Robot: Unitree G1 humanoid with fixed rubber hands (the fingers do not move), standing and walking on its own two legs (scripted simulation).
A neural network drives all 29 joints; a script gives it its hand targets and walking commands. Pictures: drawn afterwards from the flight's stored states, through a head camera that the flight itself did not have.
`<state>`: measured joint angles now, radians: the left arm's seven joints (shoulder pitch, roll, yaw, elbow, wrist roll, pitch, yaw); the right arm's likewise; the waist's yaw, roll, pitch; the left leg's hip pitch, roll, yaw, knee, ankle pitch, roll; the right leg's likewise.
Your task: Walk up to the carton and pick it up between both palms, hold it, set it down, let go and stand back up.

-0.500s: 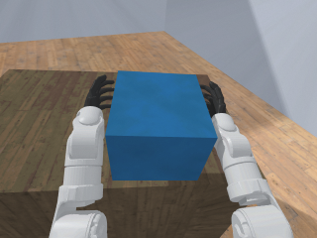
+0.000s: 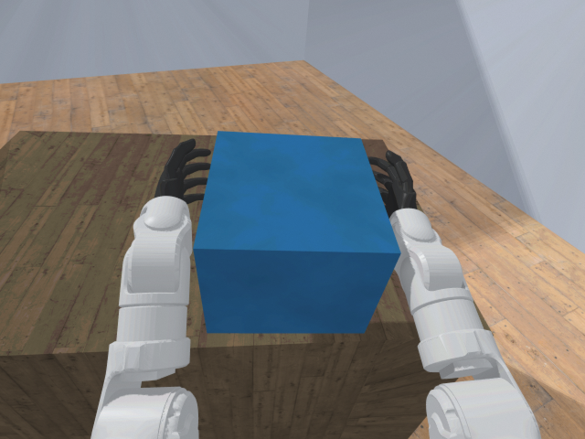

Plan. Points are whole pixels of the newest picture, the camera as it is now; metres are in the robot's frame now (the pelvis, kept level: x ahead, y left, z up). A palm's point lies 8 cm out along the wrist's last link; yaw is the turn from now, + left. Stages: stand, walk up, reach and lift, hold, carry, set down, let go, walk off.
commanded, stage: hold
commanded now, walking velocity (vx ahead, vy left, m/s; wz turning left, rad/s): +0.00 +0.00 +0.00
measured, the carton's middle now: (289, 229) +0.35 +0.00 +0.16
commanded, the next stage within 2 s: none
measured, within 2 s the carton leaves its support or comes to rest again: neither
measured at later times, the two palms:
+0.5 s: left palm (171, 201) +0.36 +0.15 +0.19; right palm (398, 210) +0.36 -0.14 +0.18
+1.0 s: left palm (172, 199) +0.36 +0.15 +0.19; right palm (397, 209) +0.36 -0.14 +0.18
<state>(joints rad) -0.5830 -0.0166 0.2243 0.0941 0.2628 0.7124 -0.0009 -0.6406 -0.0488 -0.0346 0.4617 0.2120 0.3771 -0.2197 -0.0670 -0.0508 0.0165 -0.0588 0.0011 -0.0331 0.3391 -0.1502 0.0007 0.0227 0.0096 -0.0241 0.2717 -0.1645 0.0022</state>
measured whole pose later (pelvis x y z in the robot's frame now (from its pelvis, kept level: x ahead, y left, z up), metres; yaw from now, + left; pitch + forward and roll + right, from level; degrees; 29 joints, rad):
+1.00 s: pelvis +0.00 +0.00 +0.00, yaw +0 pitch -8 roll -1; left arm -0.58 -0.02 0.22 0.09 0.28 0.71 -0.01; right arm -0.64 -0.05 -0.03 0.47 0.22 0.36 -0.22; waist -0.07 -0.06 0.02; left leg -0.05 0.00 -0.04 0.35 -0.16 0.00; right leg 0.03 0.01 -0.03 0.27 -0.17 0.00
